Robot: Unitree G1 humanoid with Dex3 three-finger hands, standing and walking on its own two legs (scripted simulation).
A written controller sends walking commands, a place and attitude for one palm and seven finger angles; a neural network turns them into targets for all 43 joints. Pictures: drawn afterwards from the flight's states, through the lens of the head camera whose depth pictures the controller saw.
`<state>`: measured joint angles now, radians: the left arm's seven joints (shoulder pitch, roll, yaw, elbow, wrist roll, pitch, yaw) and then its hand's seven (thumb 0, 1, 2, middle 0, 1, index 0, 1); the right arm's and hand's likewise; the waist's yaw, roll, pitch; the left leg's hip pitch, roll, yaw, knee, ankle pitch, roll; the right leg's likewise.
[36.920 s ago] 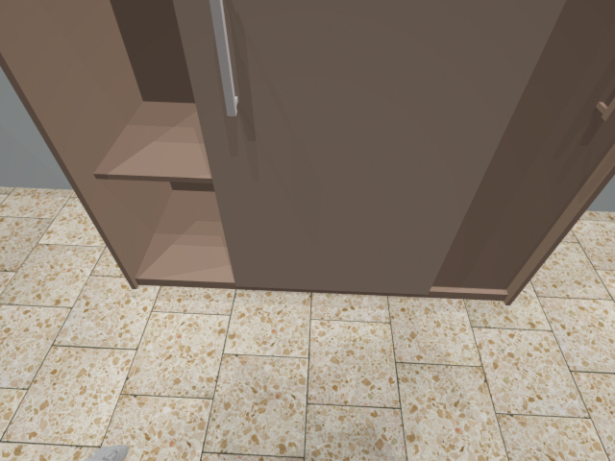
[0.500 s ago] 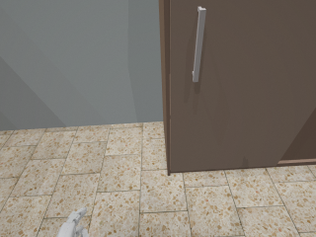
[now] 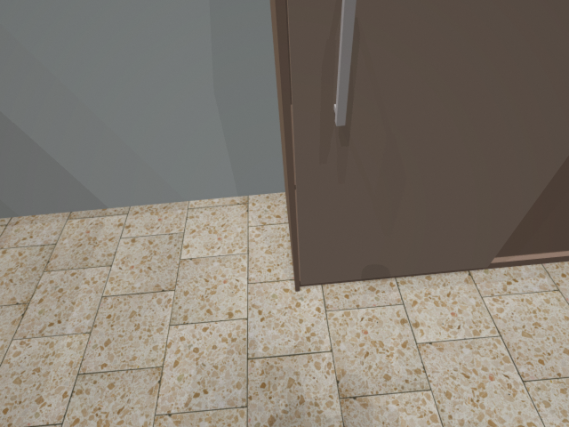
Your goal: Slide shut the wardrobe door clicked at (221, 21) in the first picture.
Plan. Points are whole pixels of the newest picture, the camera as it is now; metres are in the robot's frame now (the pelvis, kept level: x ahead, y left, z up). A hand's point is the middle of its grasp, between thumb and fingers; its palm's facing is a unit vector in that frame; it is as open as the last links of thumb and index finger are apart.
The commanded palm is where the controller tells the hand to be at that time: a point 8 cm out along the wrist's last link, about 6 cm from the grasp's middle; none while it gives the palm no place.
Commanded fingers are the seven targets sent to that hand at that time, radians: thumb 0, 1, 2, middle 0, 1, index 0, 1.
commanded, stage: let the arm hang, fingers relaxed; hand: right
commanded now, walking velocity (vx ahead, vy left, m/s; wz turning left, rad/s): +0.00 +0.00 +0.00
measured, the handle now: (342, 58) +0.71 -0.07 +0.17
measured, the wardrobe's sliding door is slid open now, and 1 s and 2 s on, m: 0.00 0.00 0.00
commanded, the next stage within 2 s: look to check the result in 0.76 s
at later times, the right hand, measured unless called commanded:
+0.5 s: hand out of the picture +0.02 -0.17 -0.17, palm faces +0.00 +0.99 -0.17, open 7.4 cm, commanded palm none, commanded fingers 0.00 -0.90 -0.90 0.20 0.30 0.20 0.30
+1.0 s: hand out of the picture +0.03 -0.16 -0.17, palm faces +0.00 +0.99 -0.17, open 7.4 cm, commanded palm none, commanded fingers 0.00 -0.90 -0.90 0.20 0.30 0.20 0.30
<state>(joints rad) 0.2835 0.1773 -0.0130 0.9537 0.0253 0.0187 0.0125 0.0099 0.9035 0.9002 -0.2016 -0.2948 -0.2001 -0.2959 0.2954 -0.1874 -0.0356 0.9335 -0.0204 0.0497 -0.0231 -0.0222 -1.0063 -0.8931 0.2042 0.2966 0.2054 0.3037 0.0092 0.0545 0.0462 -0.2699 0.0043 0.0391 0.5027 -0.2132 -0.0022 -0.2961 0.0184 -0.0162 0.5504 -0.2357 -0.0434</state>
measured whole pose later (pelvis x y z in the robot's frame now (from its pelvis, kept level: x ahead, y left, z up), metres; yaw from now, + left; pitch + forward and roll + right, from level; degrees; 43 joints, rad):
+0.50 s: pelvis +0.02 -0.01 +0.01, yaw +1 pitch -1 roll +0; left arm 0.31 0.10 0.00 1.12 0.02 0.01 0.03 0.02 0.92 0.90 -0.20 -0.29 -0.20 -0.30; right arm 0.27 -0.12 0.00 1.14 -0.02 0.00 -0.03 0.00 -0.91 -0.89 0.20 0.30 0.20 0.30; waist 0.01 -0.01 0.03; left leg -0.22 0.02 0.02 0.42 -0.19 -0.02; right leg -0.22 0.04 -0.04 0.44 -0.20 -0.05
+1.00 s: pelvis +0.03 +0.00 +0.01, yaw +1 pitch -1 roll +0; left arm 0.28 0.12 0.01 1.13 0.01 0.00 0.04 0.01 0.91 0.90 -0.20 -0.29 -0.20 -0.30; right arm 0.26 -0.13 0.00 1.16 -0.02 0.00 -0.04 0.00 -0.91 -0.89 0.20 0.30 0.20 0.30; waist 0.01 0.00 0.05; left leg -0.17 0.00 0.02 0.39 -0.21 0.00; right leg -0.18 0.02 -0.04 0.41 -0.22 -0.04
